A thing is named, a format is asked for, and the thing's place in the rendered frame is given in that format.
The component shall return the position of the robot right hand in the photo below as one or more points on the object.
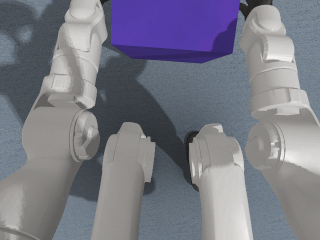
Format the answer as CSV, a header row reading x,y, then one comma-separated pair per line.
x,y
252,4

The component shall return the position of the carton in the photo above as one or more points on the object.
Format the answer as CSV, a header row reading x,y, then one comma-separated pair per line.
x,y
190,31

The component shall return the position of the left robot thigh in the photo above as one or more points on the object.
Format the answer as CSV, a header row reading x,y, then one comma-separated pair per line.
x,y
118,210

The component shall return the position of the robot left forearm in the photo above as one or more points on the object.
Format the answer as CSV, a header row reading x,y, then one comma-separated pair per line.
x,y
76,59

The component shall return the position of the robot right forearm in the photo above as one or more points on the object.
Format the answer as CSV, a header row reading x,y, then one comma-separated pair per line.
x,y
272,69

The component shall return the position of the left robot upper arm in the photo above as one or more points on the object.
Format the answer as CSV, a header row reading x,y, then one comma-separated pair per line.
x,y
32,200

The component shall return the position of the right robot upper arm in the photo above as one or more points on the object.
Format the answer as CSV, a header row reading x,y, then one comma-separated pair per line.
x,y
287,153

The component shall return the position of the robot right foot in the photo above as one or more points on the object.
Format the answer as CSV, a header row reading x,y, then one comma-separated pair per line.
x,y
190,140

